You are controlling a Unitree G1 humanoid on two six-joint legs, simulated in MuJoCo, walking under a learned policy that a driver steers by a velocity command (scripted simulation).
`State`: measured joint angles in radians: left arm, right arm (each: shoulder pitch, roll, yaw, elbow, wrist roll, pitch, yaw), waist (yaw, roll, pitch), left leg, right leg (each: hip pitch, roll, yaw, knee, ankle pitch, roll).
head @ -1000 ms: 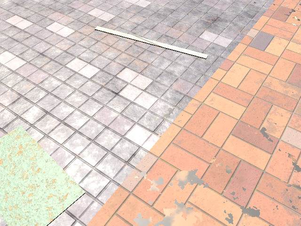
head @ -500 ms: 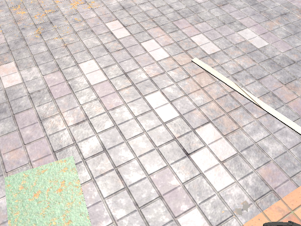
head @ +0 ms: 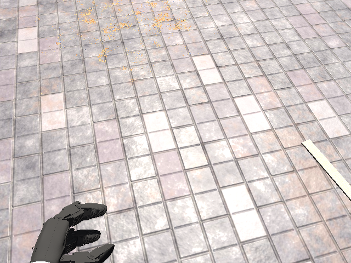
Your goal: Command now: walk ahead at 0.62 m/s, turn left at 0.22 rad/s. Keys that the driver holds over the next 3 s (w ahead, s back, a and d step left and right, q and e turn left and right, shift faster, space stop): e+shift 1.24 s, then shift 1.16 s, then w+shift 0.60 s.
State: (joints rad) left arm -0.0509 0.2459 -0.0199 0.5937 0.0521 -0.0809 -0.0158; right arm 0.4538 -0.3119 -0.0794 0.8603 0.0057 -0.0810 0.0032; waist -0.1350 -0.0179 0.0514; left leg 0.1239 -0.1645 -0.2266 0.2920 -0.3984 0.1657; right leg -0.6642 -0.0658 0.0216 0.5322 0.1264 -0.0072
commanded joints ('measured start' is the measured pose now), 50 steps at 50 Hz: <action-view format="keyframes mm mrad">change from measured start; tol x32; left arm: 1 239 142 54 34 -1 -32 22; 4 591 272 99 168 -8 -36 1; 50 394 373 192 -34 -40 143 -10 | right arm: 1 12 -175 -36 -17 -17 -19 -19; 50 -317 -100 -2 -354 -48 123 -16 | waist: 1 151 119 -137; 5 203 -107 -570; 24 121 -146 -99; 27 188 265 -122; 50 250 -169 -105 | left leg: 1 -55 185 -28 288 1188 -51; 2 -103 146 17 506 1079 -76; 4 -630 -91 61 1273 -224 -172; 24 -397 96 124 200 136 -179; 27 -237 585 -358 -66 270 18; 45 -260 503 326 134 487 -41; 50 -865 240 242 831 -268 -268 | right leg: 1 440 123 -85 -92 60 -60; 4 1209 -407 573 85 1091 -369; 7 835 -200 387 -101 580 -293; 12 455 -92 310 -170 631 -268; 24 353 38 519 -95 -96 -106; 27 96 283 122 364 -790 17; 33 98 110 6 708 -537 82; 46 424 85 -143 41 -494 1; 50 653 -302 502 -189 142 -286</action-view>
